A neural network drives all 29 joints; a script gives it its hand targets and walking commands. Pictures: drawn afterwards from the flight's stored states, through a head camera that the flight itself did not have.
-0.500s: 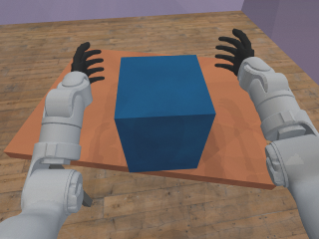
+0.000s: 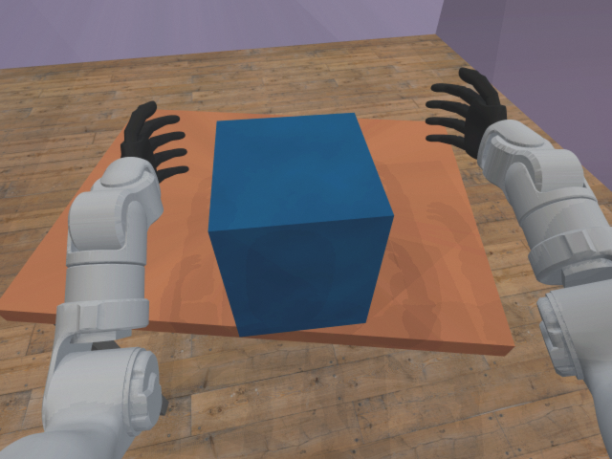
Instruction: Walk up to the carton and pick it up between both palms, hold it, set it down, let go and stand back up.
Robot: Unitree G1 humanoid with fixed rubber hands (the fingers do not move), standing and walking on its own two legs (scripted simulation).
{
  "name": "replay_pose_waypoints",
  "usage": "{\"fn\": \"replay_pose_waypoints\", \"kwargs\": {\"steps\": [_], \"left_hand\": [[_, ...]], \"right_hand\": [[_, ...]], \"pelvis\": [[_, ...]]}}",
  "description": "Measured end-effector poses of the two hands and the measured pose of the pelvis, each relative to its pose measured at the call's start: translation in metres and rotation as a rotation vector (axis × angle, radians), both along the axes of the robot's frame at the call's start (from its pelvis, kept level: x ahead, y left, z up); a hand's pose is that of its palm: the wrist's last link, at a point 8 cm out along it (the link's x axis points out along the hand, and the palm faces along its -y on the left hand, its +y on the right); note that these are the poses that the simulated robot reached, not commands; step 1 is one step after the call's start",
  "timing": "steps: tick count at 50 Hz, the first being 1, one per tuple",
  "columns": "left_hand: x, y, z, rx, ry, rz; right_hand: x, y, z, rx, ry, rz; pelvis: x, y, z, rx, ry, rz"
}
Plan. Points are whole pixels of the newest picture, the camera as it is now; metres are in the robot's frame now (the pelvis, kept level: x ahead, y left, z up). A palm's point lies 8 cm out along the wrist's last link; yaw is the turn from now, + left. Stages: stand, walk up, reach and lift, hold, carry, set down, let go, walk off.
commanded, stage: set down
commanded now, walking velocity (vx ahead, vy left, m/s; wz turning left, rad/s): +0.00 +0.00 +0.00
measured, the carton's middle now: (295, 227) +0.41 +0.07 +0.06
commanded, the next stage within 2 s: none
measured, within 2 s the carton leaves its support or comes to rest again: neither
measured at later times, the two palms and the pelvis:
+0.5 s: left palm (142, 231) +0.30 +0.24 +0.15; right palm (479, 205) +0.39 -0.16 +0.15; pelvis -0.01 +0.00 +0.00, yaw +0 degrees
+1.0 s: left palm (150, 288) +0.26 +0.22 +0.11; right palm (494, 284) +0.31 -0.18 +0.10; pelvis +0.00 +0.00 +0.00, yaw -1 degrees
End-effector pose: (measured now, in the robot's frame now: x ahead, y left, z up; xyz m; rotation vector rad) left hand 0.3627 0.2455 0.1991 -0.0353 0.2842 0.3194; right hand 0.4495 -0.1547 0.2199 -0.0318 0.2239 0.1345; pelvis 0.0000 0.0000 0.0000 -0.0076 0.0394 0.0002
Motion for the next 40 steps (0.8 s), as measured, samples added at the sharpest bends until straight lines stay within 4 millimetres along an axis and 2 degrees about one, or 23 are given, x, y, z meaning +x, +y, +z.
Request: {"fn": "replay_pose_waypoints", "kwargs": {"steps": [12,20,30,40], "left_hand": [[-0.034,-0.001,-0.032,-0.009,0.011,-0.003],[-0.052,-0.006,-0.038,0.000,-0.003,-0.016],[-0.065,-0.014,-0.053,-0.002,0.022,-0.029],[-0.085,-0.021,-0.074,0.001,0.052,-0.035]], "right_hand": [[-0.029,0.007,-0.050,0.017,0.022,0.010],[-0.050,0.002,-0.060,0.025,-0.003,-0.005],[-0.072,-0.012,-0.075,0.021,0.002,-0.033],[-0.106,-0.021,-0.104,0.035,0.023,-0.058]], "pelvis": [[-0.006,-0.001,-0.001,0.002,-0.014,0.010],[-0.005,0.001,-0.001,0.004,-0.035,0.009],[-0.003,0.002,0.000,0.008,-0.060,-0.002],[-0.001,0.001,0.000,0.011,-0.081,-0.012]]}}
